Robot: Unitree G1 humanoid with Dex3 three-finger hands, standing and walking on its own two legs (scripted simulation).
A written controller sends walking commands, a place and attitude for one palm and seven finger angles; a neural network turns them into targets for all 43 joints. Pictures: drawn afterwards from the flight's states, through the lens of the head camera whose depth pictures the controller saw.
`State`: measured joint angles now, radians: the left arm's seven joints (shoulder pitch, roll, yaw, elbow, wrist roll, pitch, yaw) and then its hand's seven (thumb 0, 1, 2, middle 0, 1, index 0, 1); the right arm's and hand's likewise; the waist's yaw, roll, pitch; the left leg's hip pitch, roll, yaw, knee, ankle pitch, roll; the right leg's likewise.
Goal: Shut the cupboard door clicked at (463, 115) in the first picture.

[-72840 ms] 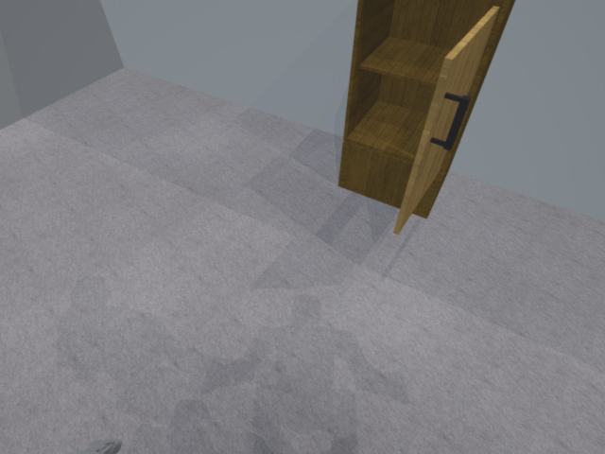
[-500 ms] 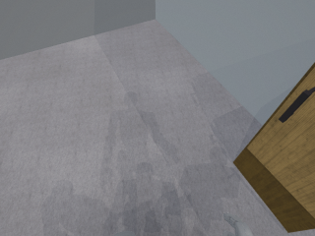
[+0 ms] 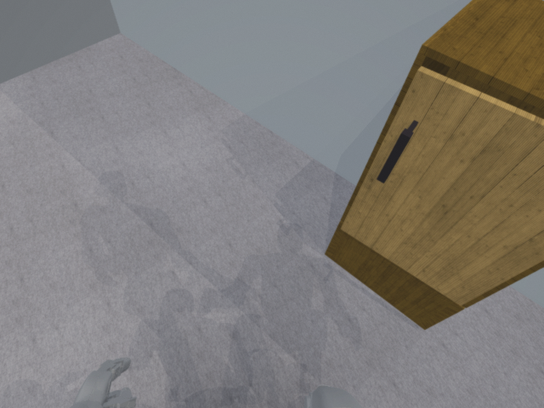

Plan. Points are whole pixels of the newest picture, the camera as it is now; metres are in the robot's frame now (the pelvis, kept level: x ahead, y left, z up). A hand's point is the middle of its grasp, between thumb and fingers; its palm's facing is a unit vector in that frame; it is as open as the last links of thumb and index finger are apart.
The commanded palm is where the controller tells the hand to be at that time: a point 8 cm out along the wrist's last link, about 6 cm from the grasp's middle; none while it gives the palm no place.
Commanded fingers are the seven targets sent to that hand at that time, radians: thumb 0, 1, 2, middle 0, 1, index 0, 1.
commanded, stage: turn to face it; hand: left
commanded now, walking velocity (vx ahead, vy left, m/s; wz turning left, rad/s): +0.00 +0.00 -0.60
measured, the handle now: (397, 152) +0.62 -0.24 -0.05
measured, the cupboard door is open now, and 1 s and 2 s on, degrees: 3 3 3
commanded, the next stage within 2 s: take the last steps up to it in 0.82 s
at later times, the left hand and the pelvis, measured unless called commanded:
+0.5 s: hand (183, 387) +0.16 +0.15 -0.18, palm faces -0.25 -0.95 -0.20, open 7.4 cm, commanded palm none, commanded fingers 0.00 0.90 0.90 -0.20 -0.30 -0.20 -0.30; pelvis +0.03 -0.01 -0.01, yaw -16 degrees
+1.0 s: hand (207, 360) +0.20 +0.12 -0.16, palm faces -0.44 -0.86 -0.25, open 7.4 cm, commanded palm none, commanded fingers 0.00 0.90 0.90 -0.20 -0.30 -0.20 -0.30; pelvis +0.03 -0.02 -0.01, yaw -28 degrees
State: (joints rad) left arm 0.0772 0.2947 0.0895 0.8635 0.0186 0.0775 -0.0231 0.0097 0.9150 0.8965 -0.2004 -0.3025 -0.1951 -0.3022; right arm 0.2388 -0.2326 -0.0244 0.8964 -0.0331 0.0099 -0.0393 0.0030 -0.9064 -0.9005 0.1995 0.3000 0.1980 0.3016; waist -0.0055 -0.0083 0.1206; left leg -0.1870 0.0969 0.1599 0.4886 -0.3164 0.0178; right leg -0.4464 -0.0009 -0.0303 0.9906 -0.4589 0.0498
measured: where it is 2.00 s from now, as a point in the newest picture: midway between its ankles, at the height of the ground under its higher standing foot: outside the picture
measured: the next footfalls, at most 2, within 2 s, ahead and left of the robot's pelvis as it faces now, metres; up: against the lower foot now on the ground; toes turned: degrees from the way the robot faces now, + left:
right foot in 0.16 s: +0.04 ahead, -0.14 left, +0.00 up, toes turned -10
left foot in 0.52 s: +0.11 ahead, +0.10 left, +0.00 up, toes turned -15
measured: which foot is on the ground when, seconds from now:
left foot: down 0.00-0.16, up 0.18-0.50, down 0.52-0.88, up 0.90-1.00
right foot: up 0.00-0.14, down 0.16-0.54, up 0.56-0.86, down 0.88-1.00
